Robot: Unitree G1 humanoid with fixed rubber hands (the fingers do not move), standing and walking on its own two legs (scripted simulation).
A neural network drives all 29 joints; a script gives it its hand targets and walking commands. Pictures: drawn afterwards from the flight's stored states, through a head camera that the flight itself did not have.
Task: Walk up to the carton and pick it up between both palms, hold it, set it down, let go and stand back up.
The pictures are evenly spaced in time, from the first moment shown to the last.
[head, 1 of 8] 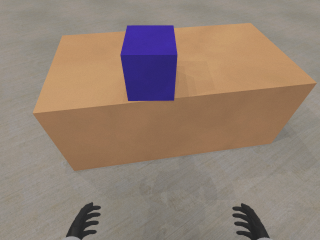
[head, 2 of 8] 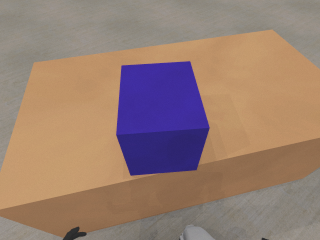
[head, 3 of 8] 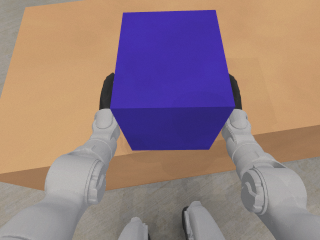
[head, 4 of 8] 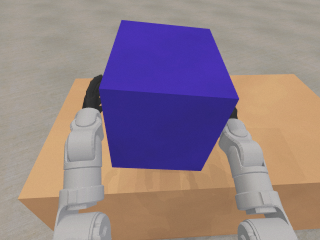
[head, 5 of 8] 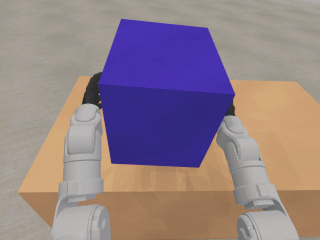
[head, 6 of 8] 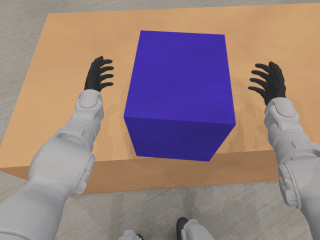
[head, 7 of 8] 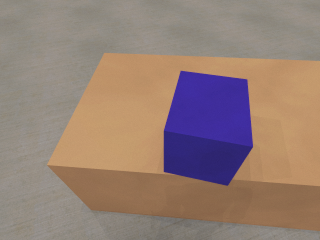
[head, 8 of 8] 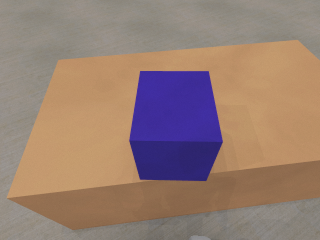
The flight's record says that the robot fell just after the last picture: no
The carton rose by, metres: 0.27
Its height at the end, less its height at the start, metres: +0.00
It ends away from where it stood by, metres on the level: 0.01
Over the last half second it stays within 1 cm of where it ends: yes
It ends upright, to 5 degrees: yes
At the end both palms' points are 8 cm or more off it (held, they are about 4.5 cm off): yes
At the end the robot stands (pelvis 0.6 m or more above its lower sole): yes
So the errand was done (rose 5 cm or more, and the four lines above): yes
